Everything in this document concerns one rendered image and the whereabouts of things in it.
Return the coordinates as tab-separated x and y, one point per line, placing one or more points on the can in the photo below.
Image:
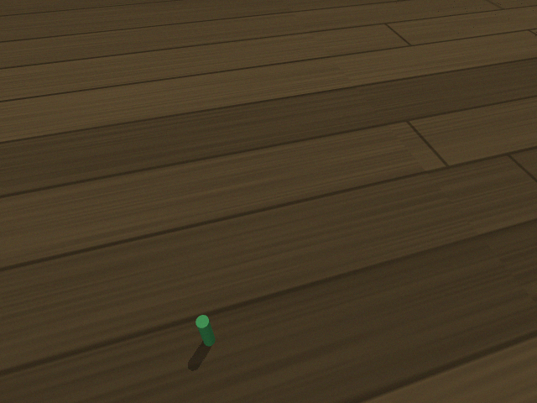
204	327

